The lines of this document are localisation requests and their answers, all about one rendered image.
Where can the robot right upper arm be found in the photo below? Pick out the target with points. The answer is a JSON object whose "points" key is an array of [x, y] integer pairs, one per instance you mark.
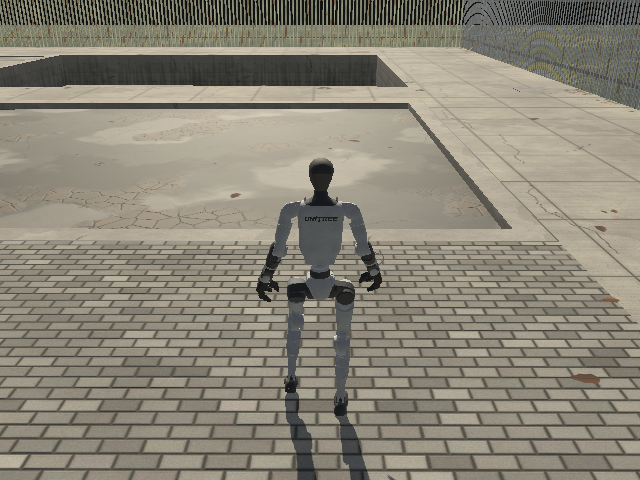
{"points": [[352, 211]]}

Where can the robot right forearm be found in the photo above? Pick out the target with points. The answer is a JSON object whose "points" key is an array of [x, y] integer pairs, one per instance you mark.
{"points": [[371, 262]]}

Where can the robot left forearm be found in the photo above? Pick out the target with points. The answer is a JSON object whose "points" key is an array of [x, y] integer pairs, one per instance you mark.
{"points": [[270, 266]]}

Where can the humanoid robot head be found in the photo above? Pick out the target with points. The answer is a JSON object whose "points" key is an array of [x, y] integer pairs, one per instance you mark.
{"points": [[320, 172]]}

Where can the robot right hand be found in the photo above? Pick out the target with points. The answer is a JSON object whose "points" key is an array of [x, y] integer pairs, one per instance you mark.
{"points": [[367, 277]]}

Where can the robot left upper arm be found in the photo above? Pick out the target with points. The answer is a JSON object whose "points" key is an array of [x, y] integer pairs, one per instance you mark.
{"points": [[288, 211]]}

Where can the left robot thigh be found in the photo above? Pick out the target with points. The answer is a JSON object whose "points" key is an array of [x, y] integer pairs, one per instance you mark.
{"points": [[296, 293]]}

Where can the robot left hand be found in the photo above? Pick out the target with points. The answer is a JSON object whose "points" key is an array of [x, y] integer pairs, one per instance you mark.
{"points": [[261, 287]]}

